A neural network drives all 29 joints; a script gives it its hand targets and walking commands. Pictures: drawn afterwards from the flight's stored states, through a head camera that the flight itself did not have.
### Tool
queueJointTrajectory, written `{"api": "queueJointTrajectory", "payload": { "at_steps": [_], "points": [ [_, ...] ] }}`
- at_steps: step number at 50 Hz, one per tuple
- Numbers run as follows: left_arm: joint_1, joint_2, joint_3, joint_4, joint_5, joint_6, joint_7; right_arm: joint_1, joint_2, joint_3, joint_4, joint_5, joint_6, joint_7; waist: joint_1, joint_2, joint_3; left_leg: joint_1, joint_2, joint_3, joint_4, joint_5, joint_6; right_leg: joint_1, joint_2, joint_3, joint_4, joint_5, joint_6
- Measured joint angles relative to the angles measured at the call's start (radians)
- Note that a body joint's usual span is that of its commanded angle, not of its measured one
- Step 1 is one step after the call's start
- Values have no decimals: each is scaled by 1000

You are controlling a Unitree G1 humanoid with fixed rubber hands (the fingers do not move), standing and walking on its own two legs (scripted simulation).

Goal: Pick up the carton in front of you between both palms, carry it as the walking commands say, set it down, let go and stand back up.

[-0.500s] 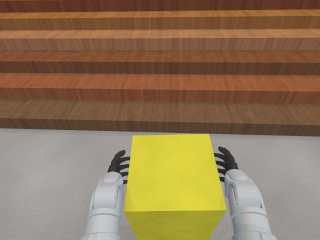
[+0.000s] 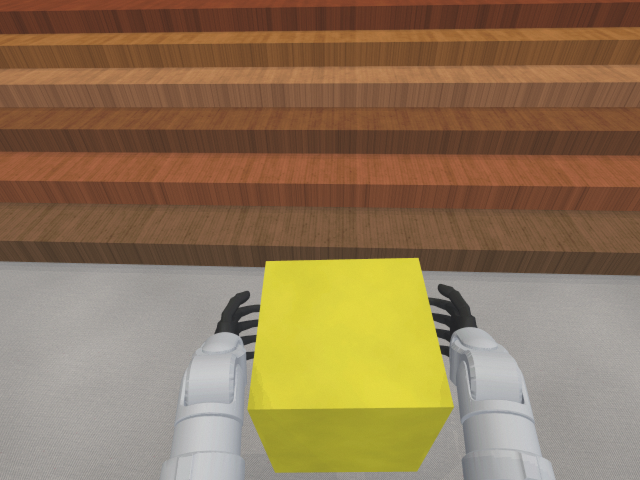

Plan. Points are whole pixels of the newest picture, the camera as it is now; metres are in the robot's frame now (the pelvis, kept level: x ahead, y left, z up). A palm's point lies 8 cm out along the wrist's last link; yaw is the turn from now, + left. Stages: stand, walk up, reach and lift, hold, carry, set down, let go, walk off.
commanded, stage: hold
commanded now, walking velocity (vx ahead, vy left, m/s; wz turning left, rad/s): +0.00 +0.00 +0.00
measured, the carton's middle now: (343, 369) +0.30 +0.00 -0.03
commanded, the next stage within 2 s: carry in 0.24 s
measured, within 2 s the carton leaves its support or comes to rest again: neither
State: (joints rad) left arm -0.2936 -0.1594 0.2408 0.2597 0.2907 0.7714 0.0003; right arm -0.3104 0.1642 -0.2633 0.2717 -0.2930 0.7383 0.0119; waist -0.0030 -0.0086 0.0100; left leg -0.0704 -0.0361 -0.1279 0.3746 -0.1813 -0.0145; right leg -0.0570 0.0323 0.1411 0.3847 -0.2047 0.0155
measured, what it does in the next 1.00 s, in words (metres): walks ahead: left foot, then right foot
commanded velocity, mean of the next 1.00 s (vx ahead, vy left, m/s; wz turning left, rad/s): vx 0.40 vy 0.00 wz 0.00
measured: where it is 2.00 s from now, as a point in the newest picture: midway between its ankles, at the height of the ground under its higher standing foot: (349, 331)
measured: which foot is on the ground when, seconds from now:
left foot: down 0.00-0.44, up 0.46-0.58, down 0.60-0.88, up 0.90-1.00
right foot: down 0.00-0.62, up 0.64-0.84, down 0.86-1.00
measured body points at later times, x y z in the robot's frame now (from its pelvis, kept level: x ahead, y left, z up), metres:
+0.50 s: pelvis +0.05 -0.02 -0.01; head +0.01 -0.03 +0.44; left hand +0.35 +0.12 +0.06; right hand +0.35 -0.18 +0.06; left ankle +0.03 +0.12 -0.73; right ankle +0.02 -0.14 -0.74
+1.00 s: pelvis +0.29 -0.07 -0.01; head +0.29 -0.07 +0.44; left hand +0.58 +0.08 +0.07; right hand +0.58 -0.22 +0.07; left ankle +0.19 +0.05 -0.67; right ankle +0.28 -0.13 -0.74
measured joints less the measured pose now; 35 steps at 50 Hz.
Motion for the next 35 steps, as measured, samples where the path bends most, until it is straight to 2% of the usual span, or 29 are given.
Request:
{"api": "queueJointTrajectory", "payload": {
  "at_steps": [12, 14, 16, 19, 21, 23, 25, 27, 30, 32, 35],
  "points": [
    [7, 2, -10, -9, 0, 4, 1, 7, -2, 8, -8, -2, 3, 1, 2, 0, -15, -10, 2, 7, 1, -4, 1, -12, -1, -1, 1, -3, 0],
    [16, 4, -14, -22, -10, 8, 4, 12, -3, 18, -19, 3, 8, -1, 6, 4, -48, -61, 6, 21, 46, -35, 2, -69, -4, -11, 54, -44, -1],
    [33, 8, -24, -49, -27, 16, 10, 27, -7, 39, -43, 17, 18, -9, 11, 6, -83, -106, 16, 48, 86, -100, 3, -122, -18, -35, 104, -145, -3],
    [54, 18, -46, -118, -63, 42, 23, 45, -12, 71, -113, 45, 50, -26, 16, 17, -116, -152, 38, 74, 118, -103, 0, -188, -32, -78, 167, -175, -10],
    [66, 28, -63, -166, -94, 71, 32, 61, -15, 90, -173, 68, 86, -39, 16, 30, -134, -174, 58, 78, 148, -105, -8, -198, -33, -110, 165, -138, -12],
    [68, 30, -81, -208, -120, 115, 44, 81, -24, 102, -239, 90, 134, -53, 14, 40, -155, -202, 78, 87, 208, -185, -4, -196, -32, -137, 153, -92, -12],
    [64, 20, -105, -237, -129, 162, 62, 100, -49, 107, -294, 120, 187, -59, 6, 31, -173, -249, 84, 129, 288, -264, -4, -189, -39, -155, 147, -116, -16],
    [73, 17, -124, -284, -135, 217, 80, 100, -70, 113, -328, 156, 241, -66, 2, 10, -179, -280, 73, 180, 294, -290, 2, -170, -55, -157, 115, -131, -18],
    [90, 24, -135, -387, -148, 297, 97, 81, -77, 125, -380, 192, 308, -77, -2, -13, -171, -263, 47, 255, 142, -185, 8, -144, -76, -147, 95, -149, -9],
    [107, 37, -125, -460, -161, 339, 100, 71, -53, 135, -413, 194, 335, -88, 6, -26, -171, -232, 40, 282, 96, -43, 30, -169, -88, -146, 186, -203, -11],
    [144, 47, -98, -520, -192, 383, 92, 102, -18, 162, -462, 171, 373, -100, 8, 2, -182, -200, 63, 295, 106, -115, 36, -281, -79, -202, 402, -305, -26]
  ]
}}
